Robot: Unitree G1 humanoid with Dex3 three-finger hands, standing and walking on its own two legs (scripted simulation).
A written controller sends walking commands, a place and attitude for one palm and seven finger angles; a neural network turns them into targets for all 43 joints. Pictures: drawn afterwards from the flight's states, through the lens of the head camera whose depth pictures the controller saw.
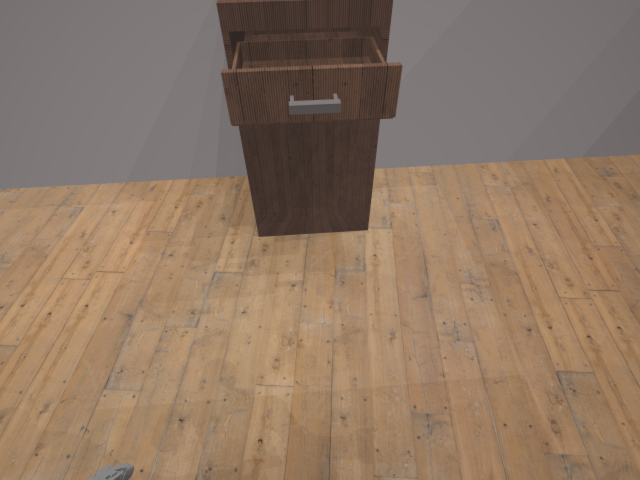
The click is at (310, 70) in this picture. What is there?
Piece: drawer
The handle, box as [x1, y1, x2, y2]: [289, 93, 340, 114]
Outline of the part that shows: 340,101 337,98 336,93 333,94 332,99 294,101 293,95 291,95 289,101 289,112 290,114 340,112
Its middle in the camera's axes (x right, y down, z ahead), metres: -0.02 -0.34 +0.97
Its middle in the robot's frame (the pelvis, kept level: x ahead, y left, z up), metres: +0.96 +0.07 +0.01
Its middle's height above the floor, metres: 0.79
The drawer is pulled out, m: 0.28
